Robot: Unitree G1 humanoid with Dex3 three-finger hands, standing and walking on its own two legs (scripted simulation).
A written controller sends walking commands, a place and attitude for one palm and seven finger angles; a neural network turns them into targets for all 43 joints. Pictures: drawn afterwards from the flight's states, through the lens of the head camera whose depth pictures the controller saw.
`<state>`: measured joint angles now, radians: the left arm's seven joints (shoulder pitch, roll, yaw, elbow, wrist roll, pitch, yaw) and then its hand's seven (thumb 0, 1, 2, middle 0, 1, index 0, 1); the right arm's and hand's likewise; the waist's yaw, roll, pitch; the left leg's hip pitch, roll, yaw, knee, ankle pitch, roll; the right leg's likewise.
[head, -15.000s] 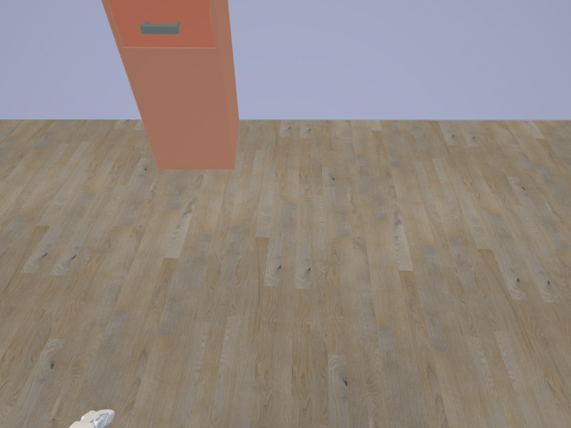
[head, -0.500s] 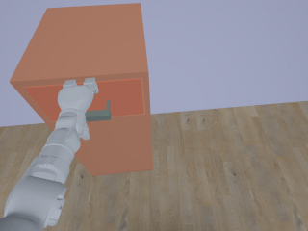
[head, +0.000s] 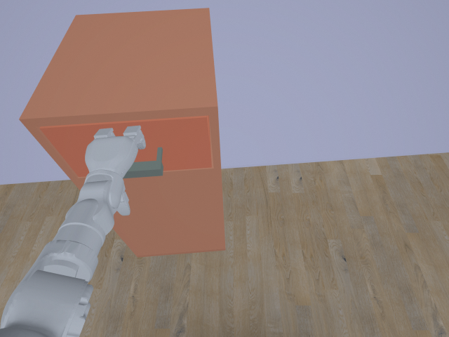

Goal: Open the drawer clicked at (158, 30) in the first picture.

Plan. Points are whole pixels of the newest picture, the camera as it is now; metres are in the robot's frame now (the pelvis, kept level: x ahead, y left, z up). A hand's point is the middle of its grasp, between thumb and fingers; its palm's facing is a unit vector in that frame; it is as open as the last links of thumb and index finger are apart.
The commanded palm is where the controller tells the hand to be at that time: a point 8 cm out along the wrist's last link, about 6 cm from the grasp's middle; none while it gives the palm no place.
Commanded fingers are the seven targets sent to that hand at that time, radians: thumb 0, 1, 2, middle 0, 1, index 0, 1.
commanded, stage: lower the fingers behind the handle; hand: left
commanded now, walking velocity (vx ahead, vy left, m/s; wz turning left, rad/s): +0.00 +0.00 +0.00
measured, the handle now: (134, 161) +0.49 +0.22 -0.02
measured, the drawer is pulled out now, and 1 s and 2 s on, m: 0.00 0.00 0.00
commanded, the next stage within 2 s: close the thumb around the handle in 1.38 s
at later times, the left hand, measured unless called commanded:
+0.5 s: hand (124, 179) +0.43 +0.22 -0.01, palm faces -0.05 -0.04 -1.00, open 13.8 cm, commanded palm +0.41 +0.22 +0.05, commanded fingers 0.00 -0.50 0.30 -0.30 -1.20 -0.30 -1.20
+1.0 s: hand (131, 187) +0.43 +0.22 -0.04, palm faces -0.04 -0.04 -1.00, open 13.8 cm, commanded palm +0.41 +0.22 +0.02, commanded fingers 0.00 -0.50 0.30 -0.30 -1.20 -0.30 -1.20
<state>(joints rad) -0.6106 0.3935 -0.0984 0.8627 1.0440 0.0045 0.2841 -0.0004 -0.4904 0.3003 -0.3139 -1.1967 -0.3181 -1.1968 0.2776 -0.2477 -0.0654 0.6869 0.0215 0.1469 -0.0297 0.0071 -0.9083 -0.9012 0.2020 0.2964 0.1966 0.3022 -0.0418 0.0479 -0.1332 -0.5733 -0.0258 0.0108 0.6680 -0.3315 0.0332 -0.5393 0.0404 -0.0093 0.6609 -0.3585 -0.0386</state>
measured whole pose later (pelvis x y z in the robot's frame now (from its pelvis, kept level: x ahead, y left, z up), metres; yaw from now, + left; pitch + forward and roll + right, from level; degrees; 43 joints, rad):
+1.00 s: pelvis -0.01 +0.01 -0.03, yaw -1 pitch +20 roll -2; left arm -0.66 0.37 -0.05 1.02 1.10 0.02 0.45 0.00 -0.49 0.30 -0.31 -1.20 -0.32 -1.20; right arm 0.30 -0.22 -0.06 0.71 -0.01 0.12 -0.01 0.01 -0.91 -0.90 0.20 0.30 0.20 0.30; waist -0.08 0.05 -0.18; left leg -0.82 -0.02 0.02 0.87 -0.40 0.05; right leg -0.78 0.05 -0.01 0.84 -0.41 -0.02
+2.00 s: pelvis +0.00 +0.01 -0.03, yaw -1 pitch +21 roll -2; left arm -0.63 0.39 -0.05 0.99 1.08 0.00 0.43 0.00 0.48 0.72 -0.36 -1.30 -0.39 -1.30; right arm 0.30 -0.23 -0.06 0.70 0.00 0.14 -0.02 0.00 -0.91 -0.90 0.20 0.30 0.20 0.30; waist -0.08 0.05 -0.19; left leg -0.82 -0.01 0.02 0.87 -0.42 0.04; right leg -0.77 0.06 -0.01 0.83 -0.42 -0.03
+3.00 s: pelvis +0.00 +0.01 -0.01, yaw -1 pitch +15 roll -1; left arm -0.27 0.31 -0.11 0.66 1.07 0.05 0.45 0.01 0.68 0.80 -0.32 -1.35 -0.42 -1.35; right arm 0.21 -0.22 -0.05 0.65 0.01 0.13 -0.03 0.01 -0.91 -0.90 0.20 0.30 0.20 0.30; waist -0.03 0.05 -0.17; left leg -0.67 -0.02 0.03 0.80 -0.40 0.04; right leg -0.63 0.05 0.01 0.78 -0.41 -0.03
